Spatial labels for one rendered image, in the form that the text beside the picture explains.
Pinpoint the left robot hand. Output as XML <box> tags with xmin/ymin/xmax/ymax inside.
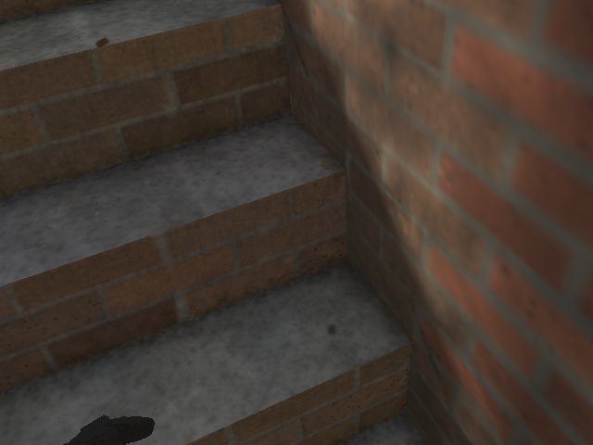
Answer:
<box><xmin>63</xmin><ymin>415</ymin><xmax>155</xmax><ymax>445</ymax></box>

